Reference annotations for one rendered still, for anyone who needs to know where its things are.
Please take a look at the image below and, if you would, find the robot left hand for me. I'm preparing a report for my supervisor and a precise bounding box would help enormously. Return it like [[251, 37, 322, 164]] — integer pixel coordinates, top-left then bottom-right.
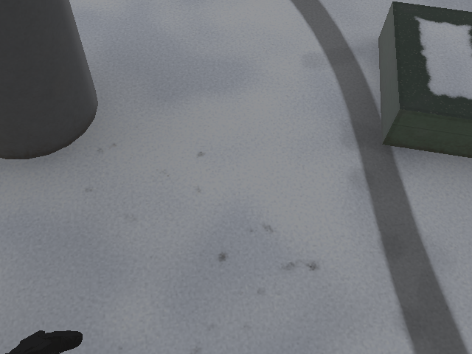
[[5, 330, 83, 354]]

